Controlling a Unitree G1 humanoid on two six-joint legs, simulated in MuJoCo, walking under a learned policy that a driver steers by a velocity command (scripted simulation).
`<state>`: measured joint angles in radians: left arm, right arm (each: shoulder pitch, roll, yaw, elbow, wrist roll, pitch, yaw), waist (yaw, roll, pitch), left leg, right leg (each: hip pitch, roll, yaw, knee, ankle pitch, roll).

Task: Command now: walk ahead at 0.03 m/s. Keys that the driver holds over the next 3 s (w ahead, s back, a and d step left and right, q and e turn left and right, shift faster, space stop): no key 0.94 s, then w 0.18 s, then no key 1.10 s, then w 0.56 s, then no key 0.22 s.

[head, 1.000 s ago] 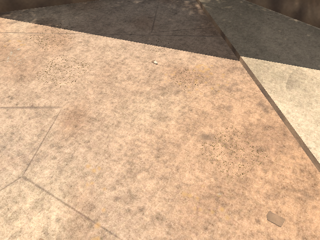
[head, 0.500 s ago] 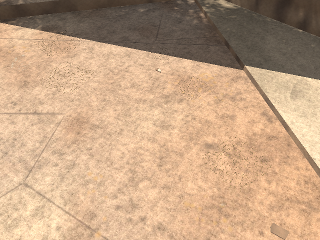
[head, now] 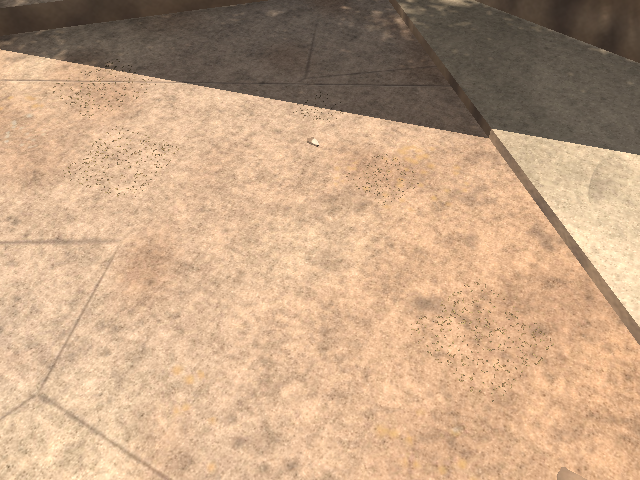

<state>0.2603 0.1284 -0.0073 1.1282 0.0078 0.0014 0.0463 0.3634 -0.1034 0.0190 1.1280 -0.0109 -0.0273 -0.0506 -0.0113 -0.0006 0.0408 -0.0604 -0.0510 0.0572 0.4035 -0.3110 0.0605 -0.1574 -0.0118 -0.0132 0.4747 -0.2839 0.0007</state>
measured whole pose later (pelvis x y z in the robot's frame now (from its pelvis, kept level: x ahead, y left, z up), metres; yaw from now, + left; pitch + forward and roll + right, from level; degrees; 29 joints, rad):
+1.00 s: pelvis -0.01 -0.01 +0.00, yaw +0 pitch -1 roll +0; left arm 0.34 0.11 -0.01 1.17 0.01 -0.01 0.04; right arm 0.38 -0.10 0.02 1.16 -0.01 -0.02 -0.05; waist 0.00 0.00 0.03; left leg -0.07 -0.02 0.05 0.38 -0.28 0.04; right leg -0.14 0.01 -0.03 0.40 -0.23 -0.02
